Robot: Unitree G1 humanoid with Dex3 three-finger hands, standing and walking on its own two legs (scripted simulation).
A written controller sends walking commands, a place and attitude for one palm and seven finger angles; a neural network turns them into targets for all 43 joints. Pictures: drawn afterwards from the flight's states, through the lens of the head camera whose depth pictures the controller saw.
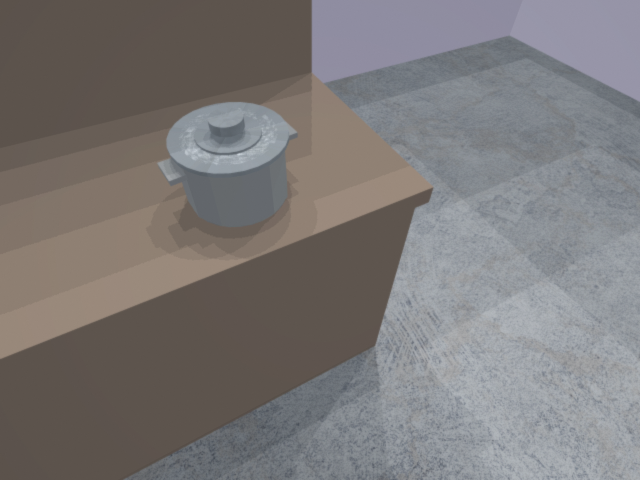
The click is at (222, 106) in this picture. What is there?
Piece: lid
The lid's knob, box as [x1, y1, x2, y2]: [207, 108, 244, 136]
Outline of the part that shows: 208,115 207,119 210,131 215,135 231,136 239,133 244,127 242,113 236,109 221,108 211,112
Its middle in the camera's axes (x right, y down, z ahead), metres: -0.15 -0.18 +0.60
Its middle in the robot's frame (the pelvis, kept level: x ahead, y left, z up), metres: +0.59 +0.18 +0.13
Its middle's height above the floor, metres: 0.90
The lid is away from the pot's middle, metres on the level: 0.00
